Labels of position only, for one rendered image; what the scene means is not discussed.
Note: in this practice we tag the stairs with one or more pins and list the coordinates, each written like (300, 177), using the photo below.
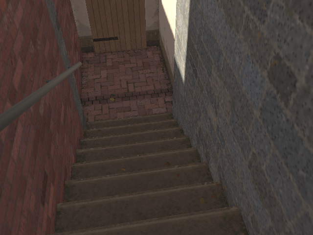
(148, 205)

